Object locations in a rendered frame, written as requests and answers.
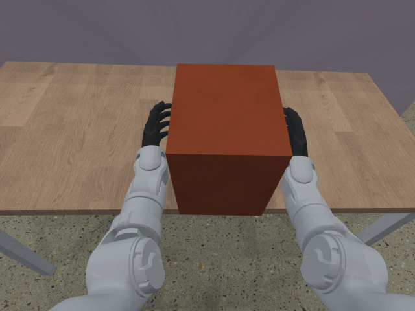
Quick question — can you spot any left robot upper arm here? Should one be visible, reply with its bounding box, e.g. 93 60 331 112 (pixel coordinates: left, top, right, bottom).
49 236 165 311

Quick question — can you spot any right robot upper arm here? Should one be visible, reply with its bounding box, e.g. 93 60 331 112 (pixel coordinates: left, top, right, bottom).
300 233 415 311

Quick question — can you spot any table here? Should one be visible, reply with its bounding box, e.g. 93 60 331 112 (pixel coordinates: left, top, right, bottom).
0 61 415 275

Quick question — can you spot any robot right forearm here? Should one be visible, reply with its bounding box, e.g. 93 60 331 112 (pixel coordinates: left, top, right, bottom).
281 155 365 255

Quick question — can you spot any robot left forearm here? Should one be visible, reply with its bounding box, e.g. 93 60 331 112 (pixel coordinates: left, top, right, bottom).
86 145 169 289

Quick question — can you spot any left robot hand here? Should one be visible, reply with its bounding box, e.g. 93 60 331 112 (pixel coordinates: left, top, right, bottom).
141 101 172 148

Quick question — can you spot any right robot hand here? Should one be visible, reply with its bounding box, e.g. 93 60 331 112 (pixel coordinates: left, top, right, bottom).
283 107 308 157

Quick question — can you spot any carton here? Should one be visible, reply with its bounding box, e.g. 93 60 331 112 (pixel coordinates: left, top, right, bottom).
165 63 293 216

